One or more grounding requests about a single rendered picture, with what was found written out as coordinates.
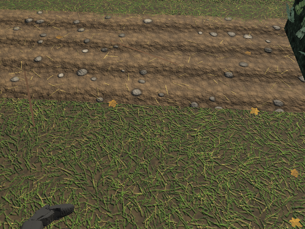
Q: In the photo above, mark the robot left hand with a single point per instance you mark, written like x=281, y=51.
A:
x=46, y=215

